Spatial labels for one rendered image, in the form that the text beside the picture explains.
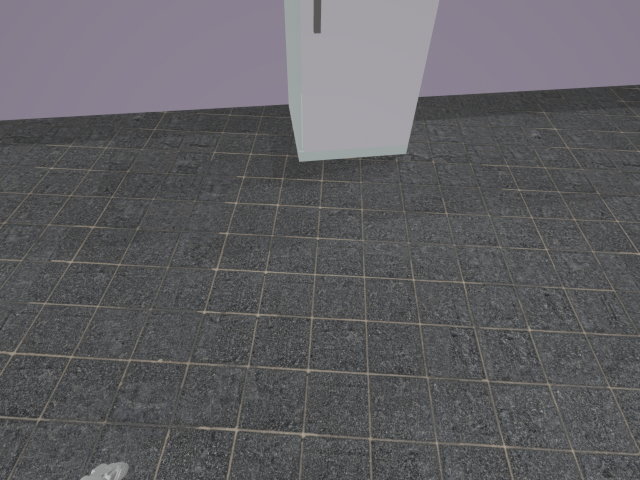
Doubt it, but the fridge door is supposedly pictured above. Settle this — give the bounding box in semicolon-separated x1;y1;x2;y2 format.
300;0;439;152

